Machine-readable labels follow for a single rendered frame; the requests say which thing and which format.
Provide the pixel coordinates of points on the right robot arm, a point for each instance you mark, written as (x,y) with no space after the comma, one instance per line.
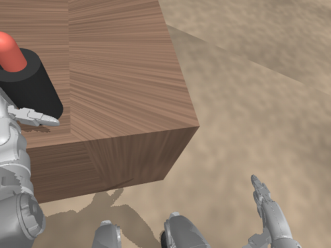
(285,243)

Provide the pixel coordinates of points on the left robot arm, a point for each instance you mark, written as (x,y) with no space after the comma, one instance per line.
(21,219)

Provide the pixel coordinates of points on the left robot hand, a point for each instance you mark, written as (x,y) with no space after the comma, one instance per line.
(25,115)

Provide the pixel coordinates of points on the bottle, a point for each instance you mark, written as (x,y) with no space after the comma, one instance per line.
(24,79)

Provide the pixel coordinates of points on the right robot hand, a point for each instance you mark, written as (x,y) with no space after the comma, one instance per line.
(275,225)

